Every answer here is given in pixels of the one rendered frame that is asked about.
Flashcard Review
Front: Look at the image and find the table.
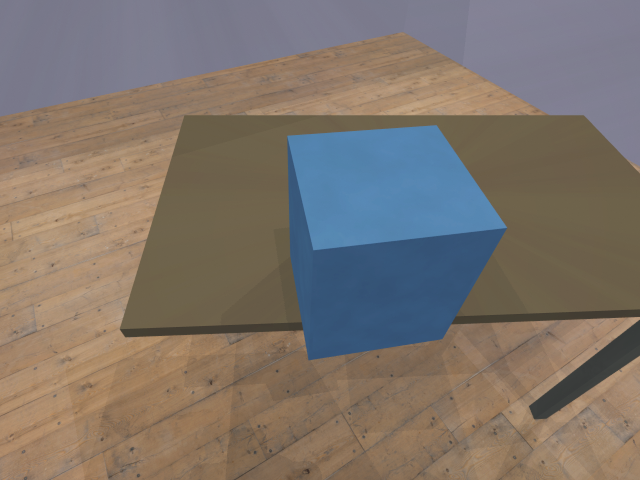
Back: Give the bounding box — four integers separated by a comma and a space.
120, 115, 640, 419

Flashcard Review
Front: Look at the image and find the carton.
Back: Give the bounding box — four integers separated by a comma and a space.
287, 125, 507, 360

